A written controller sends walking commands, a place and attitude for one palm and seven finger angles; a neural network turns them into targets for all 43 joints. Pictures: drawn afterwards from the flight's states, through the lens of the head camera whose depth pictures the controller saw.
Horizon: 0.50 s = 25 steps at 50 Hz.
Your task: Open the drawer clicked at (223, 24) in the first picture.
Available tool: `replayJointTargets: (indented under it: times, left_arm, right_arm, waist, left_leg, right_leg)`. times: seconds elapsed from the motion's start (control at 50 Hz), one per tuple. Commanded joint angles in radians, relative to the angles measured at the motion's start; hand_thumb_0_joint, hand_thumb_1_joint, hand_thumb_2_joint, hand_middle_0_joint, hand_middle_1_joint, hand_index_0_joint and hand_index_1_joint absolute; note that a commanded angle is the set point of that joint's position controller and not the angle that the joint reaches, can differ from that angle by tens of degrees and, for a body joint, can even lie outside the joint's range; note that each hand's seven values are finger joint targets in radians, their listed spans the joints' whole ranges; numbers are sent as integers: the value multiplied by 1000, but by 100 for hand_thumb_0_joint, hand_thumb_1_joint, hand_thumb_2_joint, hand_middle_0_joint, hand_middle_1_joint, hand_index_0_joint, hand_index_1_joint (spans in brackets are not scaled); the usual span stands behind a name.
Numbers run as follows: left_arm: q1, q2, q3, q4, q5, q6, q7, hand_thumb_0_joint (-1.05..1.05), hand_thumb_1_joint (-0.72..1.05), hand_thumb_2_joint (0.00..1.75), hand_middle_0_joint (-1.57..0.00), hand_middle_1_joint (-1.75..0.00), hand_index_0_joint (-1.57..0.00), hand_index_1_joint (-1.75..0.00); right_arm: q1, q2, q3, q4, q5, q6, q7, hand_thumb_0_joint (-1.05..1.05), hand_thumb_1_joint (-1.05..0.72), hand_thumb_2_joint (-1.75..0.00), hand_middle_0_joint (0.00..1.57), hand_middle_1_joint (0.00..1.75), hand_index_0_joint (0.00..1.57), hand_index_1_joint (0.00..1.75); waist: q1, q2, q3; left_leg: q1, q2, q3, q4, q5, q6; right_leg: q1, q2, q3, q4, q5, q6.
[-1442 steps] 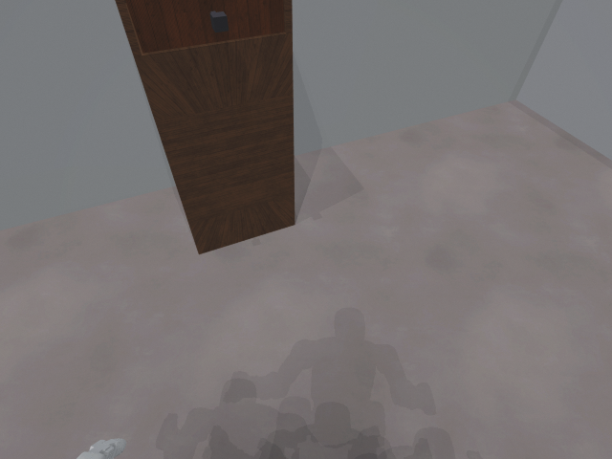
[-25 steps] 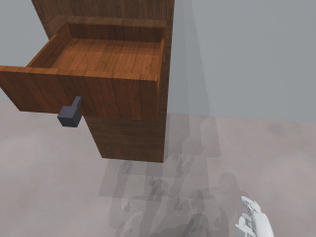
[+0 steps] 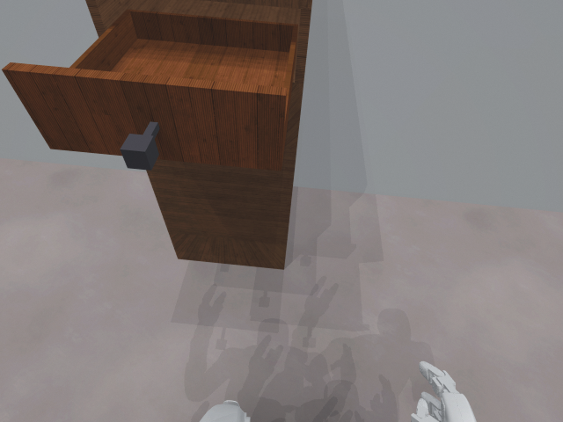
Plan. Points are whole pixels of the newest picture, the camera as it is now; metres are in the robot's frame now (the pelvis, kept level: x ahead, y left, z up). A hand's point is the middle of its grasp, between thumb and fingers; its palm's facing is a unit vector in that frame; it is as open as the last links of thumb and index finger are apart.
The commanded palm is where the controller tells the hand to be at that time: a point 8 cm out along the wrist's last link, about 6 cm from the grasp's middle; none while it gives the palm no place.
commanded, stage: step back with the hand held close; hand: left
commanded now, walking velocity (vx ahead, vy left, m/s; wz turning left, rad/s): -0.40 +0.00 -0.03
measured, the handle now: (145, 143) +0.44 +0.24 +0.15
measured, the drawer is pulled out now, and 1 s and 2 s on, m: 0.29 0.29 0.29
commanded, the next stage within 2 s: stop stepping back and stand still in 0.16 s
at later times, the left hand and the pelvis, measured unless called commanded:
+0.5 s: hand out of the picture +0.05 +0.21 +0.37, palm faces +0.66 -0.67 -0.35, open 7.4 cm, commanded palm +0.00 +0.27 +0.33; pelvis -0.13 -0.01 +0.01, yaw +0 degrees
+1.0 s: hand out of the picture +0.01 +0.21 +0.36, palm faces +0.62 -0.67 -0.41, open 7.4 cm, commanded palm -0.03 +0.28 +0.33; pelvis -0.16 +0.00 +0.01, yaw +0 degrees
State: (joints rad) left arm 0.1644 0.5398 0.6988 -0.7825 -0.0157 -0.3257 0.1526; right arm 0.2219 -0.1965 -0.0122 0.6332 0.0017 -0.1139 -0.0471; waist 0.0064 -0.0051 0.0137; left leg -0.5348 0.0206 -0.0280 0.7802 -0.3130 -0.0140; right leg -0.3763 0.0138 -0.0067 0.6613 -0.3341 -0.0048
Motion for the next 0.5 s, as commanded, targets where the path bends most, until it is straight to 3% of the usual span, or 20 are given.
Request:
replayJointTargets:
  times: [0.0, 0.02, 0.04, 0.06, 0.08, 0.1, 0.12, 0.14, 0.18, 0.2, 0.22, 0.24, 0.32, 0.36, 0.38, 0.4, 0.42, 0.44, 0.46, 0.48]
  left_arm:
    - [-208, 252, 84, -42, 0, 9, 18, 0, 90, 90, -20, -30, -20, -30]
    - [-174, 245, 94, -15, 0, 18, 17, 0, 90, 90, -20, -30, -20, -30]
    - [-140, 247, 92, 2, -3, 24, 14, 0, 90, 90, -20, -30, -20, -30]
    - [-89, 225, 82, -4, -12, 31, 9, 0, 90, 90, -20, -30, -20, -30]
    - [-103, 218, 73, -78, -20, 20, 4, 0, 90, 90, -20, -30, -20, -30]
    - [-160, 230, 80, -152, -38, -5, -1, 0, 90, 90, -20, -30, -20, -30]
    - [-181, 246, 102, -116, -47, -18, -9, 0, 90, 90, -20, -30, -20, -30]
    - [-135, 243, 106, -104, -53, -25, -10, 0, 90, 90, -20, -30, -20, -30]
    - [-88, 216, 92, -194, -52, -9, -18, 0, 90, 90, -20, -30, -20, -30]
    - [-84, 210, 86, -248, -50, -4, -22, 0, 90, 90, -20, -30, -20, -30]
    - [-69, 202, 82, -282, -48, 4, -24, 0, 90, 90, -20, -30, -20, -30]
    - [-58, 216, 91, -309, -54, 9, -24, 0, 90, 90, -20, -30, -20, -30]
    - [-48, 224, 112, -274, -74, 45, -1, 0, 90, 90, -20, -30, -20, -30]
    - [-111, 252, 117, -179, -68, 65, 8, 0, 90, 90, -20, -30, -20, -30]
    - [-130, 264, 113, -108, -61, 75, 6, 0, 90, 90, -20, -30, -20, -30]
    - [-144, 297, 110, -38, -56, 85, 3, 0, 90, 90, -20, -30, -20, -30]
    - [-187, 324, 99, -19, -61, 92, 2, 0, 90, 90, -20, -30, -20, -30]
    - [-237, 337, 114, 47, -56, 86, 12, 0, 90, 90, -20, -30, -20, -30]
    - [-348, 369, 109, 39, -51, 69, 9, 0, 90, 90, -20, -30, -20, -30]
    - [-280, 259, 60, 134, -45, 78, 5, 0, 90, 90, -20, -30, -20, -30]
  right_arm:
    - [-122, -102, -47, -129, 16, -60, -12, 0, -90, -90, 20, 30, 20, 30]
    - [-111, -100, -42, -124, 11, -63, -19, 0, -90, -90, 20, 30, 20, 30]
    - [-116, -111, -43, -119, 7, -59, -26, 0, -90, -90, 20, 30, 20, 30]
    - [-100, -119, -41, -117, 2, -54, -30, 0, -90, -90, 20, 30, 20, 30]
    - [-120, -156, -54, -139, -6, -63, -30, 0, -90, -90, 20, 30, 20, 30]
    - [-127, -140, -59, -156, -28, -78, -25, 0, -90, -90, 20, 30, 20, 30]
    - [-104, -140, -67, -124, -28, -87, -13, 0, -90, -90, 20, 30, 20, 30]
    - [-106, -136, -68, -134, -30, -101, -12, 0, -90, -90, 20, 30, 20, 30]
    - [-79, -142, -80, -121, -22, -107, 5, 0, -90, -90, 20, 30, 20, 30]
    - [-94, -139, -82, -127, -13, -111, 14, 0, -90, -90, 20, 30, 20, 30]
    - [-108, -136, -81, -133, -6, -112, 21, 0, -90, -90, 20, 30, 20, 30]
    - [-125, -134, -78, -145, -8, -113, 21, 0, -90, -90, 20, 30, 20, 30]
    - [-137, -118, -46, -174, -4, -97, 14, 0, -90, -90, 20, 30, 20, 30]
    - [-135, -123, -37, -171, -1, -71, -2, 0, -90, -90, 20, 30, 20, 30]
    - [-115, -116, -34, -165, 3, -56, -3, 0, -90, -90, 20, 30, 20, 30]
    - [-104, -102, -30, -158, 11, -34, -2, 0, -90, -90, 20, 30, 20, 30]
    - [-135, -108, -19, -146, 16, -18, -14, 0, -90, -90, 20, 30, 20, 30]
    - [-152, -121, -2, -144, 7, -18, -18, 0, -90, -90, 20, 30, 20, 30]
    - [-140, -124, -1, -135, 9, -20, -8, 0, -90, -90, 20, 30, 20, 30]
    - [-111, -107, -3, -131, 22, -25, -17, 0, -90, -90, 20, 30, 20, 30]
  waist:
    - [-13, -180, -166]
    - [-21, -169, -171]
    - [-24, -100, -165]
    - [-21, 33, -175]
    - [-3, 305, -184]
    - [-6, 383, -217]
    - [-13, 284, -189]
    - [-11, 183, -180]
    - [-15, 186, -296]
    - [-11, 203, -307]
    - [-7, 244, -306]
    - [-5, 254, -298]
    - [-19, 305, -199]
    - [-22, 286, -170]
    - [-32, 163, -152]
    - [-34, -89, -113]
    - [-10, -234, -47]
    - [-24, -137, -25]
    - [-36, -197, -93]
    - [-35, -146, -124]
  left_leg:
    - [141, 32, 9, 111, -95, -8]
    - [209, 41, 24, 4, -32, -6]
    - [284, 30, 45, -144, 87, -7]
    - [354, 37, 16, -298, 294, 3]
    - [348, 245, -223, -410, 614, 79]
    - [315, 374, -324, -438, 781, 154]
    - [245, 387, -274, -438, 631, 184]
    - [302, 381, -284, -402, 746, 196]
    - [465, 311, -158, -344, 879, 155]
    - [468, 290, -114, -345, 815, 146]
    - [440, 271, -78, -365, 711, 136]
    - [399, 268, -86, -394, 606, 135]
    - [169, 218, -70, -609, -183, 79]
    - [73, 172, -9, -580, -305, 35]
    - [80, 107, 49, -436, -288, 5]
    - [148, 30, 79, -76, -162, -31]
    - [71, -3, 14, 208, -81, -36]
    - [-25, 22, -12, 286, -68, -33]
    - [7, 58, -3, 282, -43, -41]
    - [51, 43, 21, 188, 4, -20]
  right_leg:
    - [100, -357, 195, -260, 706, -162]
    - [87, -319, 120, -201, 760, -135]
    - [64, -274, 59, -139, 713, -100]
    - [24, -191, 5, -35, 592, -47]
    - [-54, -60, -46, 180, 215, 20]
    - [-87, 8, 25, 387, -242, 14]
    - [-68, 21, 80, 516, -276, -3]
    - [-146, 26, 68, 552, -251, -4]
    - [-135, 25, 37, 491, -194, 14]
    - [-110, 17, 12, 460, -154, 17]
    - [-79, 16, -15, 442, -132, 19]
    - [-41, 10, -24, 403, -140, 17]
    - [153, 37, -128, 119, -227, -6]
    - [291, 34, -159, -106, -190, -30]
    - [267, -35, -76, -265, -214, -71]
    - [60, -240, 241, -478, -379, -168]
    - [-59, -426, 443, -586, -342, -231]
    - [-25, -455, 404, -562, -50, -236]
    - [1, -448, 361, -530, -50, -228]
    - [66, -337, 176, -448, -23, -152]
